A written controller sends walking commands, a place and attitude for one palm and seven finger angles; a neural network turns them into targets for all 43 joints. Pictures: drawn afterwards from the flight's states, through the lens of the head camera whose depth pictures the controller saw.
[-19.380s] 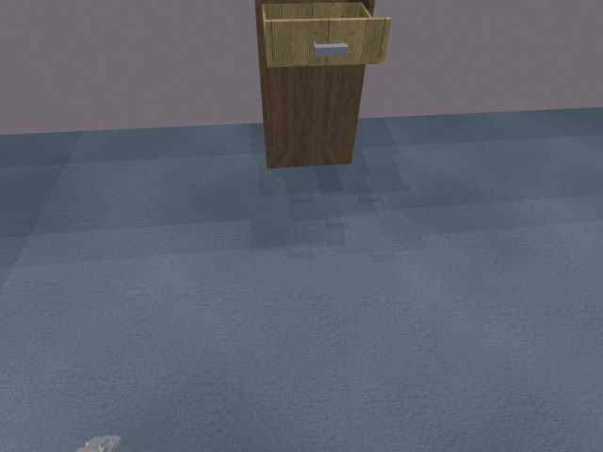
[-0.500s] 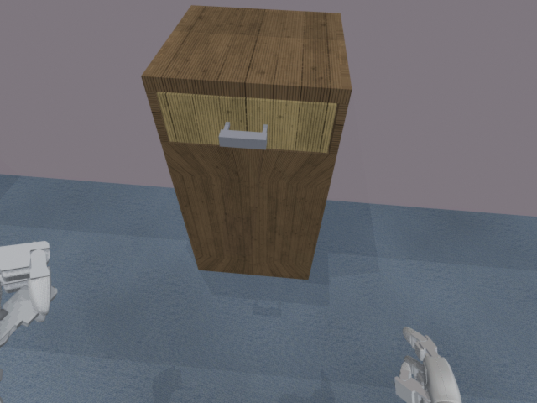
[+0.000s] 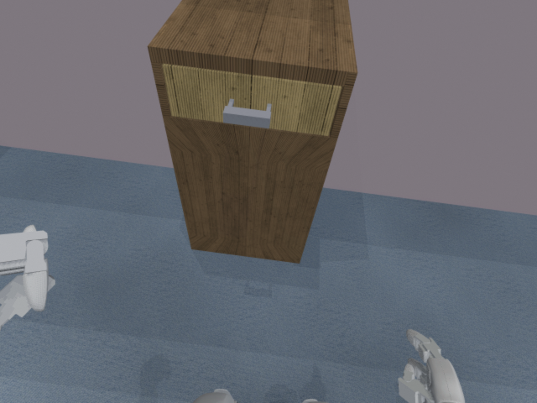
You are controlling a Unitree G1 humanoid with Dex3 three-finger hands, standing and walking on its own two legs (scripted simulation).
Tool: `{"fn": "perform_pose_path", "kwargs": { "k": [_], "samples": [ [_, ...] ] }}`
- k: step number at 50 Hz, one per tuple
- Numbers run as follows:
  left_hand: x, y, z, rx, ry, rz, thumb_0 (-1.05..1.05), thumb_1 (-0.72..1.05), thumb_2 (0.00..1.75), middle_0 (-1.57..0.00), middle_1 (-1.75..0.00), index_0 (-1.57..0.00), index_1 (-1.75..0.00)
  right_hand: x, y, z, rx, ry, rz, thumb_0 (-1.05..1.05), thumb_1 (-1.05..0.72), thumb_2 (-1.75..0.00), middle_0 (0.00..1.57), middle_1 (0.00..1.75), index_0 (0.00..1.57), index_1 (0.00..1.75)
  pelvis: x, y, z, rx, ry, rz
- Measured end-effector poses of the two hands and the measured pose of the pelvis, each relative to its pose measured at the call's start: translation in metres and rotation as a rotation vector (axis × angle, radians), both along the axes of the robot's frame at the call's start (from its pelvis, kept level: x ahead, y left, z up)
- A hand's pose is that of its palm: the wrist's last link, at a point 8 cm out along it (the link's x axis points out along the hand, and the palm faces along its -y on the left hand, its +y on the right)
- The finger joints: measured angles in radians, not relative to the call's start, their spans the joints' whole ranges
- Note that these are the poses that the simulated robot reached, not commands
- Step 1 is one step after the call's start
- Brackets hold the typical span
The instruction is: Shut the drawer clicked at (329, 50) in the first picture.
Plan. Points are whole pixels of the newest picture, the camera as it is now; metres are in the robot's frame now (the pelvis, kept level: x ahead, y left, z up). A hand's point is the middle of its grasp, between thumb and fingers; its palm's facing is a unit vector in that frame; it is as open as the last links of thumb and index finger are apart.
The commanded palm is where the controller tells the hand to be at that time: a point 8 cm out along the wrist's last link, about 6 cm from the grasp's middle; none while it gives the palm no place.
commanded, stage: step back with the hand held close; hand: left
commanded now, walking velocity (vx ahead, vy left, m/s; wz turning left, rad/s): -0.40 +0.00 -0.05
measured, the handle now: (248, 111) +0.73 +0.07 +0.00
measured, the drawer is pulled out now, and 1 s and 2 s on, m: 0.00 0.00 0.00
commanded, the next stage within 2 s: stop stepping back and stand still in 0.32 s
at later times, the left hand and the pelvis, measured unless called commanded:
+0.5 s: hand (60, 357) +0.14 +0.18 +0.19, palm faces +0.14 -0.87 -0.48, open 3.2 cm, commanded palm +0.08 +0.25 +0.19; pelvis -0.08 -0.02 +0.01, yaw -7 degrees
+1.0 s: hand out of the picture +0.12 +0.25 +0.19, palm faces +0.32 -0.84 -0.43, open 3.2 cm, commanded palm +0.08 +0.29 +0.19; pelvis -0.07 +0.02 +0.01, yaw -5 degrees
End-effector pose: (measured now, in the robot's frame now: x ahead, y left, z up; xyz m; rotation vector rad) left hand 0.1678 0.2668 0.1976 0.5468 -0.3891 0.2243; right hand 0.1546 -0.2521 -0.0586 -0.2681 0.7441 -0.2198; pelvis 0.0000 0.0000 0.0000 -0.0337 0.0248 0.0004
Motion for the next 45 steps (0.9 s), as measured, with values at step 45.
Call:
{"fn": "perform_pose_path", "kwargs": {
  "k": [45],
  "samples": [
    [-0.083, -0.006, 0.020, 0.023, 0.048, -0.106, 0.02, 0.89, 0.90, -1.40, -1.60, -1.40, -1.60, -0.120, 0.030, 0.005, 0.074, -0.064, -0.047, 0.02, -0.90, -0.90, 0.21, 0.30, 0.21, 0.30, -0.088, 0.008, 0.011, 0.006, -0.023, -0.112]
  ]
}}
